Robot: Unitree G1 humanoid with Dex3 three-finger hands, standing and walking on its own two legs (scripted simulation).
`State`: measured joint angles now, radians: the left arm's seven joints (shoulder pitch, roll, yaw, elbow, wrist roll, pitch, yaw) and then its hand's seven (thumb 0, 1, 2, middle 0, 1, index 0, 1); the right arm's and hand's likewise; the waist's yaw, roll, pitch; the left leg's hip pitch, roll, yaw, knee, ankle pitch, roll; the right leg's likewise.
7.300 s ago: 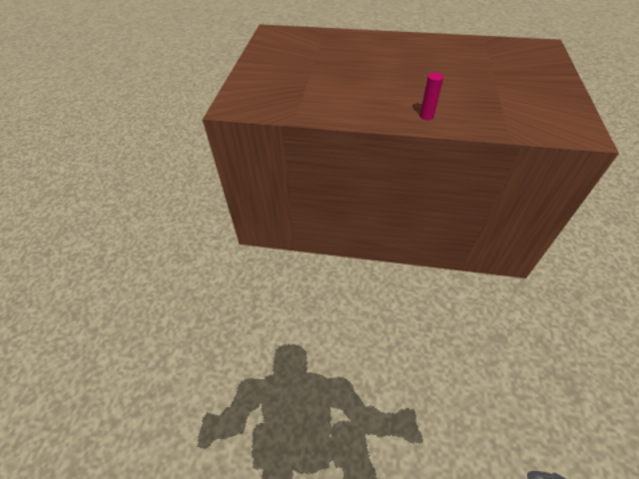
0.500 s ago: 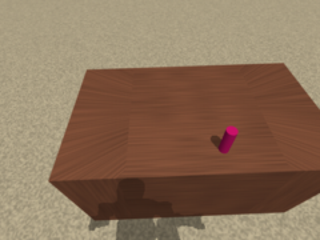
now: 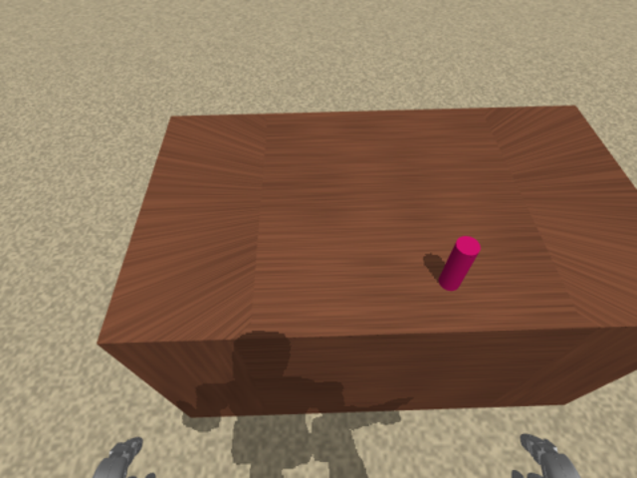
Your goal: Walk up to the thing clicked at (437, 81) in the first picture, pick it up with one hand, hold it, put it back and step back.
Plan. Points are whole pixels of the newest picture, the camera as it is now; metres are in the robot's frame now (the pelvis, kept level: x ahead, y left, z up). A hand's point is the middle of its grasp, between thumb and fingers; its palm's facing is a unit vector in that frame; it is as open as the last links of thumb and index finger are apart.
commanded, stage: go down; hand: right
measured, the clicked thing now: (457, 265) +0.45 -0.24 -0.12
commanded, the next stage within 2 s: none
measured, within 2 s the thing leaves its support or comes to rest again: neither
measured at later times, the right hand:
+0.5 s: hand (523, 460) +0.14 -0.27 -0.15, palm faces +0.11 +0.94 -0.32, open 16.7 cm
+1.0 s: hand (532, 444) +0.16 -0.28 -0.13, palm faces +0.14 +0.94 -0.31, open 17.5 cm
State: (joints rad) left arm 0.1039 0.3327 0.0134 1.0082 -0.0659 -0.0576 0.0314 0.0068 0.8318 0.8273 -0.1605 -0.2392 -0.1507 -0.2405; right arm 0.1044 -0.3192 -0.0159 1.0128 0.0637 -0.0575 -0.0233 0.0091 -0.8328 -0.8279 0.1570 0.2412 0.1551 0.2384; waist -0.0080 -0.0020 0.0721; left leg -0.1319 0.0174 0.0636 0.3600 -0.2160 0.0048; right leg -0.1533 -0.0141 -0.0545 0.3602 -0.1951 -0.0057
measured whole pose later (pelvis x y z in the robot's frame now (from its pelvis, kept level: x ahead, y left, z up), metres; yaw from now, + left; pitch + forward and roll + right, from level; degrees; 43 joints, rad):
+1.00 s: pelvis +0.01 +0.00 -0.04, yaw -1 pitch +9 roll +1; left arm 0.32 0.27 0.06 0.47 -0.01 -0.11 0.09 -0.01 -0.51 0.03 -0.06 -0.06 -0.06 -0.05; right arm 0.24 -0.36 -0.21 0.47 0.03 0.27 0.09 -0.01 0.54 -0.04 0.04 0.06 0.05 0.06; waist 0.01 -0.01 -0.08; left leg -0.49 0.02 0.08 0.75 -0.41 0.01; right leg -0.53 -0.03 -0.03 0.78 -0.40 -0.01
